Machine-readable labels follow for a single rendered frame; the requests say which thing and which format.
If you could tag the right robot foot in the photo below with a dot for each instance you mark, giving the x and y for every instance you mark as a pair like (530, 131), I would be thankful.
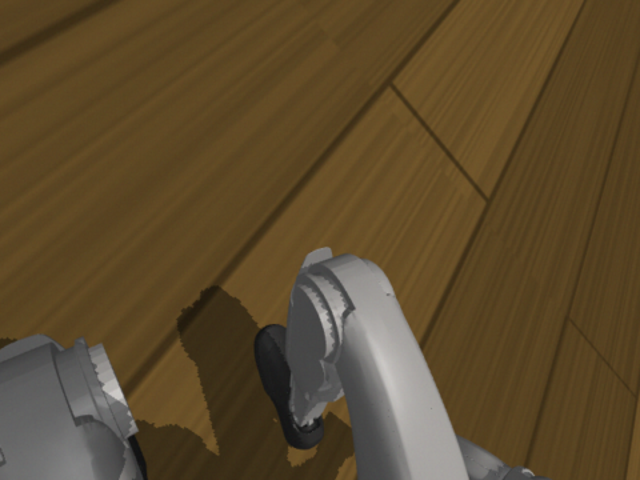
(274, 371)

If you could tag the right robot hand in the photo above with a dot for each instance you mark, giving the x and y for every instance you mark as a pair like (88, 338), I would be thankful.
(481, 464)

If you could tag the left robot foot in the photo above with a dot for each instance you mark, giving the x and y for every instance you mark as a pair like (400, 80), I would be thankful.
(138, 455)

